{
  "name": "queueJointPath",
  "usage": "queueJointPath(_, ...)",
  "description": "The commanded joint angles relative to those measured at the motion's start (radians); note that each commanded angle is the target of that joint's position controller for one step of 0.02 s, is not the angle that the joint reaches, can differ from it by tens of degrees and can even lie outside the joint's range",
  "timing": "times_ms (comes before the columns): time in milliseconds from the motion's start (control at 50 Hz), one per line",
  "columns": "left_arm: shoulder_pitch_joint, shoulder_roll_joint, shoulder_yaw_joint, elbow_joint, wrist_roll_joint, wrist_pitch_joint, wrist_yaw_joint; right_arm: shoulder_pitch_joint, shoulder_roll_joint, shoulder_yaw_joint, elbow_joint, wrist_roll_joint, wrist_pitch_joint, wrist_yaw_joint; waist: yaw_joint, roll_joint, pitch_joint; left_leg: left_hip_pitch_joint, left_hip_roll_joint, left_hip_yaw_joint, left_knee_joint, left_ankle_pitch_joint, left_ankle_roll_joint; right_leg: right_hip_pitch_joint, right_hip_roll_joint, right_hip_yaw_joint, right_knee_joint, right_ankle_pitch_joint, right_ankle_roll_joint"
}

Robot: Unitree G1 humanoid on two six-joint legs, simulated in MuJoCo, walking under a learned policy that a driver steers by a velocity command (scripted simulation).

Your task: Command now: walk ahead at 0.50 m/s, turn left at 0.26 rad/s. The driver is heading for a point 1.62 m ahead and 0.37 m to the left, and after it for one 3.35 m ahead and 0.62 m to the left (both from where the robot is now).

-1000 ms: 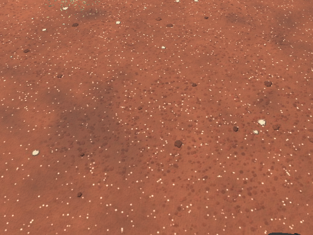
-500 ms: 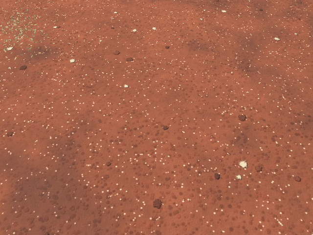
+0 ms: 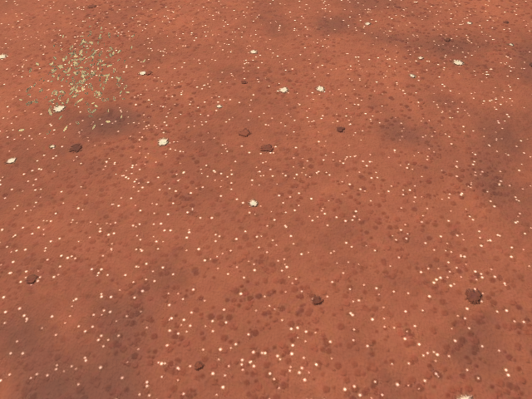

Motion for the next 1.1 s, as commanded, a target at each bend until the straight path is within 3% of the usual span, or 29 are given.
queueJointPath(20, -0.008, 0.161, 0.029, -0.042, -0.005, -0.015, 0.013, -0.088, -0.025, 0.005, -0.067, 0.006, -0.006, 0.015, 0.001, -0.091, 0.067, 0.054, -0.028, 0.028, -0.112, 0.110, 0.009, -0.066, -0.264, 0.049, -0.119, 0.208, -0.121)
queueJointPath(100, -0.015, 0.172, 0.032, -0.034, -0.005, 0.019, 0.027, -0.135, -0.039, 0.004, -0.115, -0.006, -0.009, 0.044, -0.009, -0.100, 0.068, 0.082, -0.075, 0.058, -0.195, 0.039, 0.042, 0.060, -0.297, -0.023, 0.031, 0.536, -0.080)
queueJointPath(140, -0.050, 0.202, 0.041, -0.054, -0.015, 0.039, 0.042, -0.050, -0.089, -0.016, -0.115, -0.012, -0.011, 0.059, -0.060, -0.137, -0.003, 0.190, -0.130, 0.099, -0.195, -0.056, 0.067, 0.104, -0.298, -0.035, 0.192, 0.781, -0.049)
queueJointPath(160, -0.072, 0.205, 0.042, -0.068, -0.017, 0.051, 0.049, 0.071, -0.123, -0.037, -0.086, -0.012, -0.012, 0.062, -0.120, -0.125, -0.062, 0.323, -0.169, 0.119, -0.241, -0.038, 0.084, 0.090, -0.271, -0.054, 0.352, 0.819, -0.021)
queueJointPath(180, -0.051, 0.201, 0.039, -0.080, -0.011, 0.055, 0.052, 0.171, -0.181, -0.062, -0.067, -0.014, -0.012, 0.052, -0.162, -0.065, -0.125, 0.508, -0.154, 0.061, -0.299, 0.152, 0.116, -0.008, -0.211, -0.075, 0.574, 0.682, 0.029)
queueJointPath(200, 0.017, 0.130, 0.016, -0.115, 0.034, 0.044, 0.046, 0.225, -0.278, -0.080, -0.074, -0.025, -0.001, 0.031, -0.112, 0.161, -0.253, 0.828, 0.079, -0.251, -0.199, 0.590, 0.229, -0.316, -0.097, -0.084, 0.941, 0.050, 0.096)
queueJointPath(220, 0.092, 0.063, -0.013, -0.128, 0.022, 0.018, 0.028, 0.206, -0.283, -0.067, -0.105, -0.027, 0.000, 0.032, -0.073, 0.237, -0.442, 1.061, 0.276, -0.648, -0.283, 0.686, 0.435, -0.567, 0.049, 0.088, 1.229, -0.528, 0.126)
queueJointPath(240, 0.027, 0.155, 0.011, -0.130, -0.009, 0.003, 0.014, 0.192, -0.228, -0.057, -0.126, -0.023, 0.011, 0.030, -0.116, 0.087, -0.450, 0.992, 0.218, -0.553, -0.314, 0.533, 0.389, -0.599, -0.025, 0.204, 1.270, -0.474, 0.103)
queueJointPath(260, -0.061, 0.165, 0.015, -0.157, -0.031, 0.003, 0.017, 0.116, -0.184, -0.047, -0.147, -0.014, 0.015, 0.025, -0.109, 0.034, -0.315, 0.858, 0.163, -0.425, -0.339, 0.405, 0.336, -0.645, -0.063, 0.181, 1.218, -0.391, 0.088)
queueJointPath(280, -0.098, 0.163, 0.020, -0.155, -0.022, 0.015, 0.032, 0.059, -0.154, -0.039, -0.157, -0.006, 0.021, 0.020, -0.082, -0.058, -0.194, 0.688, 0.113, -0.339, -0.380, 0.316, 0.290, -0.640, -0.102, 0.162, 1.136, -0.326, 0.093)
queueJointPath(300, -0.110, 0.179, 0.030, -0.166, -0.008, 0.033, 0.046, 0.034, -0.139, -0.035, -0.165, -0.008, 0.026, 0.015, -0.060, -0.044, -0.145, 0.557, 0.091, -0.314, -0.409, 0.258, 0.275, -0.587, -0.124, 0.165, 1.064, -0.285, 0.095)
queueJointPath(360, -0.083, 0.144, 0.033, -0.184, 0.003, 0.065, 0.060, 0.022, -0.163, -0.043, -0.181, -0.031, 0.033, 0.006, -0.018, 0.029, -0.128, 0.394, 0.038, -0.275, -0.450, 0.224, 0.268, -0.482, -0.107, 0.156, 0.937, -0.232, 0.105)
queueJointPath(400, -0.101, 0.133, 0.031, -0.198, 0.006, 0.066, 0.061, 0.031, -0.172, -0.048, -0.191, -0.016, 0.037, -0.008, -0.021, 0.039, -0.156, 0.398, 0.019, -0.285, -0.471, 0.028, 0.260, -0.496, -0.105, 0.159, 0.820, -0.165, 0.115)
queueJointPath(440, -0.163, 0.133, 0.031, -0.222, 0.006, 0.064, 0.054, 0.038, -0.173, -0.049, -0.201, -0.001, 0.043, -0.021, -0.044, 0.063, -0.146, 0.400, 0.002, -0.332, -0.516, -0.319, 0.239, -0.517, -0.102, 0.169, 0.709, -0.080, 0.120)
queueJointPath(520, -0.237, 0.132, 0.026, -0.249, -0.002, 0.034, 0.034, 0.070, -0.173, -0.046, -0.199, -0.008, 0.042, -0.033, -0.080, 0.094, -0.114, 0.423, 0.006, -0.353, -0.529, -0.415, 0.207, -0.487, -0.094, 0.162, 0.513, 0.009, 0.122)
queueJointPath(580, -0.254, 0.130, 0.021, -0.256, -0.010, 0.007, 0.017, 0.118, -0.161, -0.037, -0.185, -0.014, 0.044, -0.027, -0.101, 0.094, -0.100, 0.427, 0.017, -0.368, -0.514, -0.443, 0.207, -0.405, -0.080, 0.134, 0.425, -0.012, 0.106)
queueJointPath(620, -0.238, 0.132, 0.022, -0.256, -0.018, -0.010, 0.008, 0.126, -0.156, -0.030, -0.183, -0.014, 0.046, -0.019, -0.086, 0.095, -0.075, 0.414, 0.017, -0.388, -0.493, -0.499, 0.199, -0.334, -0.070, 0.111, 0.341, -0.034, 0.073)
queueJointPath(660, -0.166, 0.133, 0.025, -0.232, -0.015, -0.021, 0.007, 0.118, -0.126, -0.016, -0.188, -0.013, 0.048, -0.015, -0.039, 0.075, -0.060, 0.359, -0.032, -0.380, -0.436, -0.545, 0.164, -0.188, -0.078, 0.103, 0.228, -0.028, 0.036)
queueJointPath(680, -0.083, 0.161, 0.032, -0.214, -0.007, -0.025, 0.012, 0.100, -0.083, -0.002, -0.198, -0.013, 0.044, -0.014, -0.004, 0.031, -0.076, 0.270, -0.075, -0.337, -0.329, -0.552, 0.127, -0.064, -0.169, 0.185, 0.200, -0.062, 0.001)
queueJointPath(700, 0.008, 0.218, 0.043, -0.194, 0.008, -0.023, 0.018, 0.092, -0.016, 0.015, -0.211, -0.006, 0.034, -0.012, 0.009, -0.132, -0.087, 0.118, -0.192, -0.168, -0.063, -0.539, 0.069, 0.062, -0.321, 0.395, 0.102, -0.195, -0.067)
queueJointPath(720, 0.073, 0.294, 0.070, -0.164, 0.015, -0.016, 0.007, 0.061, -0.060, 0.005, -0.260, 0.007, 0.013, -0.011, 0.010, -0.315, -0.014, -0.124, -0.229, -0.066, 0.091, -0.607, 0.055, 0.104, -0.459, 0.701, 0.009, -0.368, -0.181)
queueJointPath(740, 0.056, 0.233, 0.058, -0.179, -0.004, -0.019, 0.005, 0.038, -0.142, -0.013, -0.255, 0.004, -0.002, -0.008, 0.021, -0.219, 0.038, -0.204, -0.156, -0.101, 0.201, -0.556, 0.046, 0.098, -0.460, 0.713, 0.007, -0.446, -0.199)
queueJointPath(760, 0.032, 0.190, 0.046, -0.190, -0.012, -0.018, 0.006, 0.041, -0.148, -0.019, -0.242, 0.002, -0.008, 0.001, 0.008, -0.183, 0.046, -0.218, -0.131, -0.096, 0.234, -0.472, 0.040, 0.095, -0.411, 0.635, 0.009, -0.420, -0.166)
queueJointPath(820, -0.004, 0.166, 0.034, -0.202, -0.008, -0.009, 0.006, 0.014, -0.102, -0.015, -0.238, -0.008, -0.011, 0.009, -0.005, -0.168, 0.053, -0.172, -0.073, -0.040, 0.208, -0.292, 0.012, 0.037, -0.329, 0.455, -0.036, -0.200, -0.123)
queueJointPath(880, 0.019, 0.164, 0.033, -0.187, -0.012, -0.005, 0.008, -0.035, -0.052, -0.003, -0.252, -0.010, -0.012, 0.012, 0.007, -0.168, 0.039, -0.079, -0.075, 0.015, 0.090, -0.155, -0.018, -0.014, -0.271, 0.304, -0.054, 0.037, -0.117)
queueJointPath(940, 0.057, 0.178, 0.035, -0.171, -0.019, 0.002, 0.011, -0.111, -0.021, 0.010, -0.274, -0.003, -0.014, 0.020, 0.033, -0.166, 0.043, 0.036, -0.092, 0.046, -0.088, -0.055, -0.028, -0.055, -0.244, 0.213, -0.048, 0.139, -0.107)
queueJointPath(1040, 0.117, 0.203, 0.041, -0.142, -0.032, 0.017, 0.009, -0.187, -0.047, 0.009, -0.307, 0.010, -0.021, 0.042, 0.042, -0.171, 0.077, 0.112, -0.110, 0.054, -0.223, -0.065, 0.005, -0.001, -0.307, 0.225, -0.015, 0.192, -0.106)
queueJointPath(1080, 0.104, 0.221, 0.047, -0.138, -0.034, 0.027, 0.012, -0.144, -0.079, -0.003, -0.303, 0.009, -0.025, 0.045, -0.004, -0.183, 0.056, 0.201, -0.127, 0.062, -0.260, -0.110, 0.039, 0.037, -0.327, 0.219, 0.045, 0.356, -0.088)
queueJointPath(1100, 0.089, 0.225, 0.048, -0.139, -0.038, 0.031, 0.015, -0.060, -0.105, -0.018, -0.279, 0.004, -0.024, 0.041, -0.058, -0.176, 0.004, 0.334, -0.150, 0.082, -0.289, -0.106, 0.064, 0.035, -0.305, 0.182, 0.143, 0.532, -0.069)
Velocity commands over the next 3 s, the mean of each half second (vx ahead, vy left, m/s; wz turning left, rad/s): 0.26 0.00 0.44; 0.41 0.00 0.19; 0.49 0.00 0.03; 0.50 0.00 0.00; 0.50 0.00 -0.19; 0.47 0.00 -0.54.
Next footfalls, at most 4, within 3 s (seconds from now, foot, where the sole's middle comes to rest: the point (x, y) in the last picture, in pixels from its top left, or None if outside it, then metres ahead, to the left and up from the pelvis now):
0.18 left None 0.29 0.14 -0.78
0.68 right None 0.38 -0.06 -0.78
1.12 left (186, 371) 0.57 0.28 -0.78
1.64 right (245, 254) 0.94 0.16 -0.78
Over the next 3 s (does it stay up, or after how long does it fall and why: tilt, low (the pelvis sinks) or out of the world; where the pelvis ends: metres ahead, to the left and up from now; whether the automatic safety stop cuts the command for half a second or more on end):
stays up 1.43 0.39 0.00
